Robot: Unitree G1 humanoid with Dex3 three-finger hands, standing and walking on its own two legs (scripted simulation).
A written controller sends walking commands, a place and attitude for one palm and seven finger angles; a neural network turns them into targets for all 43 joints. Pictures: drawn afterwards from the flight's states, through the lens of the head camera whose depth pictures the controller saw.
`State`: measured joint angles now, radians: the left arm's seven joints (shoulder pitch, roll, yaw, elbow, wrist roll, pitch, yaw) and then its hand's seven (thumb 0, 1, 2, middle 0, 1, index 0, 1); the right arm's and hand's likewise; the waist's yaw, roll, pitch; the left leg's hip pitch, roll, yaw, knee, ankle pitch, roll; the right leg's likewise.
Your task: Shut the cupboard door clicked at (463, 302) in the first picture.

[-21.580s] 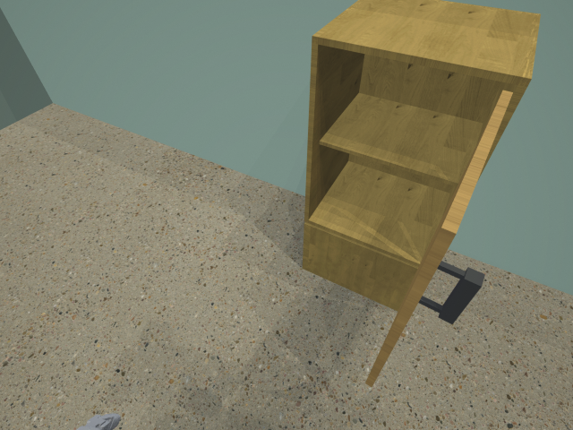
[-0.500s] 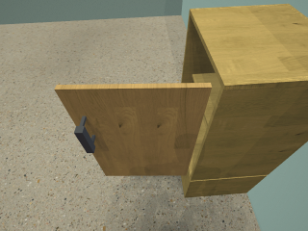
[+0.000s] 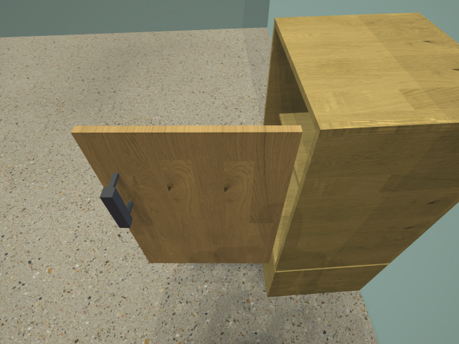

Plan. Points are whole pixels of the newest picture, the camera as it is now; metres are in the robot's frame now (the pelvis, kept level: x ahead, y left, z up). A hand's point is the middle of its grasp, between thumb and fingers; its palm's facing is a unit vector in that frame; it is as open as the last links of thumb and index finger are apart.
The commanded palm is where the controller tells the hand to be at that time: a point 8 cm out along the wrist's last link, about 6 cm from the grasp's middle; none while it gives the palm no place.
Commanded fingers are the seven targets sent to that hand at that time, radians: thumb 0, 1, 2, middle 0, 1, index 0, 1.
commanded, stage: look again from close up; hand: left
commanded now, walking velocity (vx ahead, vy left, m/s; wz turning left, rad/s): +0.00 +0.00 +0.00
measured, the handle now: (120, 200) +0.39 +0.27 -0.02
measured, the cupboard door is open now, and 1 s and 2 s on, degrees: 86 86 86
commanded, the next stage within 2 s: raise the hand and make a fist in 0.46 s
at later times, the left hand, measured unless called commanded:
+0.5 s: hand out of the picture -0.03 +0.16 -0.17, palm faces +0.02 -0.98 -0.19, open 7.4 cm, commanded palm none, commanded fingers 0.00 0.90 0.90 -0.20 -0.30 -0.20 -0.30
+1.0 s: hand out of the picture +0.09 +0.16 -0.09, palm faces +0.03 -1.00 +0.04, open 6.1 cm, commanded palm +0.08 +0.23 -0.06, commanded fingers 0.00 0.90 0.90 -0.60 -0.74 -0.60 -0.74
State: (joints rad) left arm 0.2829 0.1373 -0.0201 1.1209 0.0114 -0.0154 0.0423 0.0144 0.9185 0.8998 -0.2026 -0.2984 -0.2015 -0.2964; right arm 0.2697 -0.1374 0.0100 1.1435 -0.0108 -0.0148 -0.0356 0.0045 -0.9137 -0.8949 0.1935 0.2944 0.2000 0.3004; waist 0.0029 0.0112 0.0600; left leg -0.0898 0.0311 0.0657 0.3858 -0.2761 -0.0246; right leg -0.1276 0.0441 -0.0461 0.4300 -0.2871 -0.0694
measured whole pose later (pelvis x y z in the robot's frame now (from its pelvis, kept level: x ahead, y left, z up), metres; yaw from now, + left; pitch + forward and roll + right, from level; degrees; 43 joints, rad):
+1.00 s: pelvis -0.09 +0.02 -0.09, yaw +3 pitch +10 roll +1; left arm 0.45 0.12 -0.03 0.16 -0.11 -0.55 -0.16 0.01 0.91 0.90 -0.44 -0.55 -0.44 -0.55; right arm 0.14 -0.28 -0.08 0.49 0.00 -0.24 0.03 0.01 -0.91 -0.90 0.19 0.29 0.20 0.30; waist 0.03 -0.08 -0.12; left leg -0.83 0.00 0.03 1.14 -0.49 0.01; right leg -0.85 -0.03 -0.08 1.16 -0.50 -0.06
